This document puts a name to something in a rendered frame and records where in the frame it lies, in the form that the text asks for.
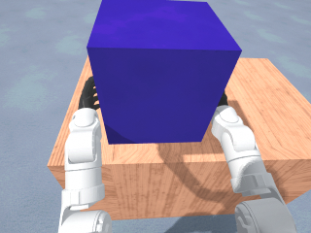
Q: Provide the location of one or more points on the right robot hand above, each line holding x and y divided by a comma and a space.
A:
223, 100

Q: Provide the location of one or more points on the left robot forearm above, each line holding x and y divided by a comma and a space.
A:
82, 163

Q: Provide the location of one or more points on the right robot upper arm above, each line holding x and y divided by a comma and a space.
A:
267, 215

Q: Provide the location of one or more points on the left robot hand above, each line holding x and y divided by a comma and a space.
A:
87, 98

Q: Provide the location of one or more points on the carton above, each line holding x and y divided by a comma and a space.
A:
160, 68

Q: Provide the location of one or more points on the right robot forearm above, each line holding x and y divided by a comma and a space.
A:
248, 173

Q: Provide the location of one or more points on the pedestal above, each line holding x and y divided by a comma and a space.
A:
156, 180

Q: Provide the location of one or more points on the left robot upper arm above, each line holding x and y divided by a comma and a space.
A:
97, 221

